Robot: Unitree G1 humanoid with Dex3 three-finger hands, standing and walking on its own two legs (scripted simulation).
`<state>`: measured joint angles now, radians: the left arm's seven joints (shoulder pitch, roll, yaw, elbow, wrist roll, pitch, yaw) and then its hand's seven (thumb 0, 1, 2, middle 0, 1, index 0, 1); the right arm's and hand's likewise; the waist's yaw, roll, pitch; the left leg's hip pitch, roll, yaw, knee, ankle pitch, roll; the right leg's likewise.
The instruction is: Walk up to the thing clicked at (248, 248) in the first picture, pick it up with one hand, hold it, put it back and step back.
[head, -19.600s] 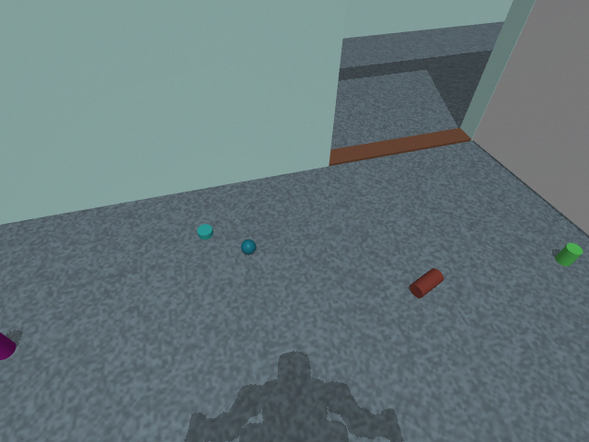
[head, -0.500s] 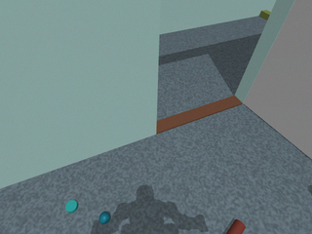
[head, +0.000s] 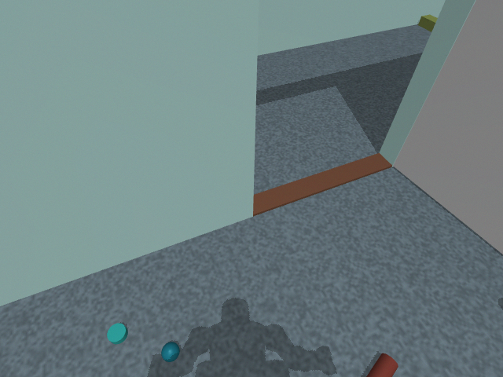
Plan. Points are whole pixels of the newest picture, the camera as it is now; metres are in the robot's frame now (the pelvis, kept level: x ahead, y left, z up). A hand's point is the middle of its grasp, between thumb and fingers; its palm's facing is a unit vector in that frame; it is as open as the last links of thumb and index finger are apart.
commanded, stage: stand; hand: left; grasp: from above
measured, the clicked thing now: (170, 351) +0.35 +0.28 -0.75
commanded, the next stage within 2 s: rise first in 0.04 s
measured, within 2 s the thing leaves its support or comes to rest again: neither
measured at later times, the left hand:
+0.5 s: hand out of the picture +0.14 +0.26 -0.18, palm faces -0.08 -0.92 -0.38, open 11.3 cm
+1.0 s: hand out of the picture +0.11 +0.28 -0.27, palm faces -0.24 -0.82 -0.52, open 14.1 cm
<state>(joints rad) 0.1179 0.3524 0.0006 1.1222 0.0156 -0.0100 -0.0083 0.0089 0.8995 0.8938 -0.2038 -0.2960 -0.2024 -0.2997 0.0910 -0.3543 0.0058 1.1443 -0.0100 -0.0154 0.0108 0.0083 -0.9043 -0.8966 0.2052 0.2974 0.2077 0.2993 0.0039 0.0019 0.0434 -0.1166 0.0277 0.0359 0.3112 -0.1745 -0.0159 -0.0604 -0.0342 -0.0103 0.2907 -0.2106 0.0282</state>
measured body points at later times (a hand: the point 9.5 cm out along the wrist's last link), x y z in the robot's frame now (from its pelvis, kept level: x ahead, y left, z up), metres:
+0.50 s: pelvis -0.01 +0.00 -0.03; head +0.06 +0.01 +0.41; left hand +0.15 +0.30 -0.16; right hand +0.08 -0.26 -0.15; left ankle +0.00 +0.13 -0.75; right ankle -0.03 -0.14 -0.75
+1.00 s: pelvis -0.03 +0.00 -0.13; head +0.09 +0.02 +0.30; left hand +0.12 +0.32 -0.24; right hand +0.16 -0.24 -0.22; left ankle +0.00 +0.13 -0.75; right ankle -0.03 -0.14 -0.75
